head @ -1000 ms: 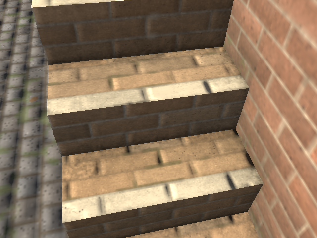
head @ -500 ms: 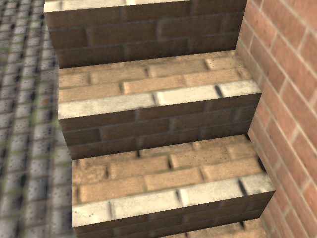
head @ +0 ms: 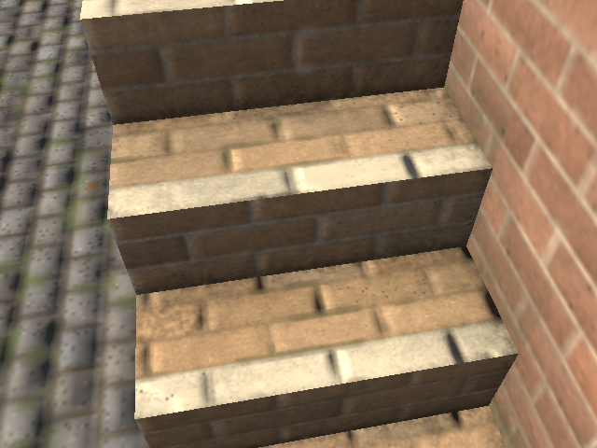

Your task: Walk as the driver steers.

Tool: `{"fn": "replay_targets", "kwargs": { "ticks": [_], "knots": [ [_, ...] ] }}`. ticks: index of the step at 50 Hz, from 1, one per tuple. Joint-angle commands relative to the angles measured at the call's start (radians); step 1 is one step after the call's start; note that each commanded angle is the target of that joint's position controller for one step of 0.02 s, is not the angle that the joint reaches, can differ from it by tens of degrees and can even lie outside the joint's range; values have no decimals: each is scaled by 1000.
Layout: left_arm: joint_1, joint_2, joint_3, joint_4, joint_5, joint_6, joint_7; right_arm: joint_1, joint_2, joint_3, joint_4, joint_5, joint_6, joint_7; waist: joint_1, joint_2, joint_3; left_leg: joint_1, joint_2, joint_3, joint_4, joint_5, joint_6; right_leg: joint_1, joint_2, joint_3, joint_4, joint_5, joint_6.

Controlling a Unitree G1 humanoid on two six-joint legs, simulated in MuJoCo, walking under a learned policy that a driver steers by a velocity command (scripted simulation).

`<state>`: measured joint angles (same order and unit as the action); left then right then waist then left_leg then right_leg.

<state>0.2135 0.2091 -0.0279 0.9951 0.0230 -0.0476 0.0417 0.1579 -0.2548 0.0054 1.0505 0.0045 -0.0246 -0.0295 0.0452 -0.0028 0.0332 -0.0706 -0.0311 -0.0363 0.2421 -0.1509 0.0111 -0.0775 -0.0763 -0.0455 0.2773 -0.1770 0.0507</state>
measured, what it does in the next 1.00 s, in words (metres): stands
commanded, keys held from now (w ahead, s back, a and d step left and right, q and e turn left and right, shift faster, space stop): w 0.32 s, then no key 0.68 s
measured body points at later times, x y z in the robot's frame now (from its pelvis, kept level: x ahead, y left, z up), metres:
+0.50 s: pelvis +0.00 +0.00 +0.00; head +0.01 +0.00 +0.45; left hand +0.05 +0.24 -0.15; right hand +0.10 -0.24 -0.14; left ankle -0.01 +0.12 -0.75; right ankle -0.02 -0.15 -0.75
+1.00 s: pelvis -0.01 -0.02 +0.00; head +0.01 -0.02 +0.45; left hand +0.02 +0.23 -0.15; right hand +0.06 -0.28 -0.15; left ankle -0.01 +0.12 -0.75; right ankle -0.02 -0.15 -0.75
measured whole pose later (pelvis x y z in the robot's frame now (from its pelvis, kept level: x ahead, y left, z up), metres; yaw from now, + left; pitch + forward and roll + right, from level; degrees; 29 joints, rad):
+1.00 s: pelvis -0.01 -0.02 +0.00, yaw +0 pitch +0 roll +0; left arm 0.26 0.21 -0.01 1.05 0.02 -0.05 0.01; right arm 0.18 -0.25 -0.03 1.04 0.00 0.03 -0.03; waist 0.02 0.01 0.03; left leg -0.14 0.01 -0.04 0.33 -0.19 -0.02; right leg -0.14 -0.04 -0.05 0.34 -0.20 0.02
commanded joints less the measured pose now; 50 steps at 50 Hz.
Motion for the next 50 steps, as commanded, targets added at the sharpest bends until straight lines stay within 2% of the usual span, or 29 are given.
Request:
{"fn": "replay_targets", "kwargs": {
  "ticks": [1, 16, 17, 18, 19, 20, 21, 23, 28, 30, 33, 44, 45, 46, 47, 49, 50],
  "knots": [
    [6, 106, 23, -40, 0, -7, 5, 8, -97, -21, -30, -2, -5, -3, -4, -44, -18, 26, 119, -69, -25, 153, 31, -40, -109, 65, -49, 131, -32],
    [28, 97, 31, -29, 0, 2, 7, 51, -89, -22, -23, -4, -9, -5, -3, -20, -6, 16, 117, -76, -31, 173, 35, -40, -98, 43, -41, 84, -29],
    [28, 58, 19, -1, -27, 8, 11, -47, -54, -7, -101, -39, -25, 5, -31, -40, -41, 53, 128, -115, -63, -4, 34, -94, -32, 3, -45, -80, -33],
    [12, 41, 13, -11, -20, 8, 10, -65, -72, -8, -103, -41, -30, 8, -21, 19, 5, 2, 141, -138, -89, -71, 32, -99, -39, 0, -48, -64, -32],
    [17, 49, 13, -12, -10, 5, 10, -55, -72, -6, -96, -32, -35, 7, -16, 34, 14, -26, 145, -139, -92, -52, 31, -68, -55, 13, -57, -11, -35],
    [21, 66, 16, -12, -7, 0, 9, -32, -71, -5, -86, -25, -41, 7, -18, 19, 12, -15, 139, -119, -66, 64, 29, -49, -67, 26, -61, 53, -36],
    [34, 82, 20, -8, -9, -7, 9, -5, -79, -7, -76, -20, -47, 5, -22, 11, -1, 11, 141, -106, -36, 200, 29, -37, -71, 29, -53, 117, -36],
    [61, 87, 21, 5, -17, -11, 10, 17, -87, -12, -72, -17, -51, 3, -28, 13, -41, 45, 146, -94, -5, 283, 29, -20, -72, 28, -35, 174, -37],
    [51, 83, 19, 3, -14, -1, 13, 8, -78, -14, -68, -8, -38, -4, -33, -2, -28, 30, 146, -79, 16, 288, 25, -22, -76, 33, -18, 234, -39],
    [78, 77, 20, 14, -20, -1, 11, 8, -74, -16, -65, -12, -35, -2, -24, 7, -36, 30, 149, -84, 18, 269, 20, -16, -75, 32, -20, 213, -36],
    [68, 77, 21, 15, -14, -1, 12, -4, -76, -21, -62, -10, -32, 0, -25, -1, -26, 15, 152, -84, 22, 248, 15, -17, -77, 38, -19, 220, -38],
    [92, 74, 25, 34, -11, 3, 10, 16, -78, -29, -39, -10, -15, 0, -25, -6, -14, -8, 150, -81, 22, 169, 3, -27, -75, 46, -17, 193, -42],
    [88, 162, 43, 20, 7, 0, -13, 3, -156, -57, -41, 6, 15, 12, -15, 44, -7, -25, 83, -42, 53, 118, 2, -81, -33, 34, -11, 97, -30],
    [72, 154, 44, 23, 7, -6, -24, 9, -133, -57, -47, 0, 33, 7, -32, 7, -3, -26, 84, -41, 54, 89, 1, -112, -29, 29, -13, 65, -29],
    [73, 127, 38, 25, 3, -12, -30, 23, -112, -56, -48, -6, 46, 0, -35, -16, -5, -23, 84, -42, 57, 71, 3, -136, -26, 28, -15, 45, -28],
    [82, 96, 31, 32, -4, -19, -35, 45, -96, -57, -45, -8, 59, -10, -38, -33, -5, -26, 87, -44, 62, 84, 7, -154, -24, 27, -10, 47, -27],
    [88, 94, 29, 34, -1, -20, -34, 54, -94, -59, -43, -11, 59, -12, -39, -37, -15, -29, 89, -45, 64, 86, 6, -154, -24, 26, -3, 49, -29]
  ]
}}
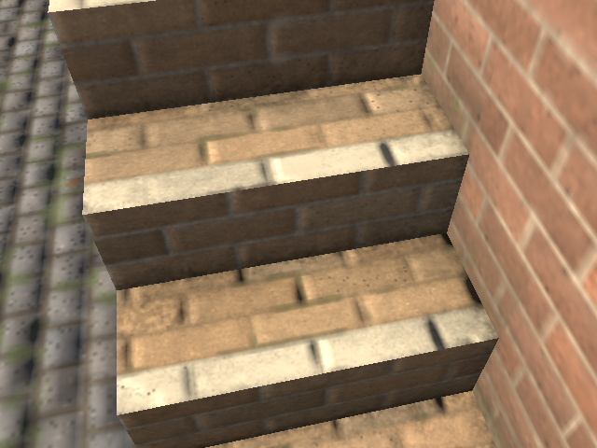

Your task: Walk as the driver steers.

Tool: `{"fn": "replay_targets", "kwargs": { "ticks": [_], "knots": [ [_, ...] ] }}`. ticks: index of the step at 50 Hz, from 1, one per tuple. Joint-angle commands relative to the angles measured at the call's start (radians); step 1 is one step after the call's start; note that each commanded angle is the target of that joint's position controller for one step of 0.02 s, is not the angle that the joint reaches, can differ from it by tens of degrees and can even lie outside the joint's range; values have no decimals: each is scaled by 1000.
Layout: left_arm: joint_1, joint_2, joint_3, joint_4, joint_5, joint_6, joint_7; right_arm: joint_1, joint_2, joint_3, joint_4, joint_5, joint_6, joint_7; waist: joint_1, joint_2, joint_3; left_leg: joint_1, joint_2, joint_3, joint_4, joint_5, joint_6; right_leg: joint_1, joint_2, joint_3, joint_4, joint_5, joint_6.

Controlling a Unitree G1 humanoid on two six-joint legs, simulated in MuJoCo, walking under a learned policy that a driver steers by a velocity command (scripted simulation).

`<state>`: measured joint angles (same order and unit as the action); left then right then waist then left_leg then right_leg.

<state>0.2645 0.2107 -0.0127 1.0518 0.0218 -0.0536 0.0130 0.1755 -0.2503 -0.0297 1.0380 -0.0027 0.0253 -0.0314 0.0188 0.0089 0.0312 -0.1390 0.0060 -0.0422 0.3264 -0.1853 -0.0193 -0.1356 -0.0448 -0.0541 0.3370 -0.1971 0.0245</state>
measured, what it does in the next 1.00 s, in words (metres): stands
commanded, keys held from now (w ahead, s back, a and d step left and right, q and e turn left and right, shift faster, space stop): no key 1.00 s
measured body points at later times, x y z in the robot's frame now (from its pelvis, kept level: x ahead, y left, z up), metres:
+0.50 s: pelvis -0.01 +0.00 +0.00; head +0.01 +0.00 +0.45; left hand +0.02 +0.24 -0.15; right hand +0.02 -0.26 -0.15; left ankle -0.01 +0.13 -0.75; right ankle -0.01 -0.13 -0.75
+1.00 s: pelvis +0.00 -0.01 +0.00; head +0.02 -0.01 +0.45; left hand +0.02 +0.23 -0.15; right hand +0.01 -0.26 -0.15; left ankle -0.01 +0.13 -0.75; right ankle -0.01 -0.13 -0.75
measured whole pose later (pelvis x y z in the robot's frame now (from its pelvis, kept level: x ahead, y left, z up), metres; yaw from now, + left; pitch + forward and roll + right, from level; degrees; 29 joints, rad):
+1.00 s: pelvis +0.00 -0.01 +0.00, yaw -1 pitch +1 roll +0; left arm 0.30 0.21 -0.02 1.02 0.02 -0.06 0.01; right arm 0.25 -0.21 -0.05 1.06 0.00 0.05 -0.05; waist 0.00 0.00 0.01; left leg -0.18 0.02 -0.04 0.36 -0.20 -0.03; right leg -0.19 -0.03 -0.04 0.39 -0.21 0.01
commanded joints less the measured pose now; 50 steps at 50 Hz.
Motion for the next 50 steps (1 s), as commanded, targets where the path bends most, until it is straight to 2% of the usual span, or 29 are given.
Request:
{"fn": "replay_targets", "kwargs": {
  "ticks": [1, 4, 12, 29, 50],
  "knots": [
    [45, 97, 16, -19, 3, -16, -7, 21, -100, -26, -42, 1, 14, -7, -12, -53, -15, 26, 54, -40, -7, 150, 39, -95, -52, 42, -56, 79, -7],
    [51, 103, 15, -23, 4, -16, -3, 38, -97, -28, -40, 2, 17, -4, -12, -35, -36, 8, 54, -38, 0, 148, 39, -83, -53, 45, -43, 72, -14],
    [69, 109, 11, -29, 6, -12, -4, 73, -91, -29, -29, 0, 21, -9, -11, -18, -15, -21, 53, -38, 0, 123, 35, -102, -47, 48, -37, 30, -15],
    [89, 98, 9, -41, 2, -11, -2, 116, -69, -34, -13, 3, 22, -18, -17, -14, -13, -16, 54, -36, -1, 137, 33, -108, -39, 49, -31, 36, -16],
    [103, 94, 9, -51, 1, -9, -1, 128, -60, -39, -2, 4, 22, -21, -19, -14, -8, -11, 54, -32, -6, 148, 25, -97, -35, 51, -29, 62, -19]
  ]
}}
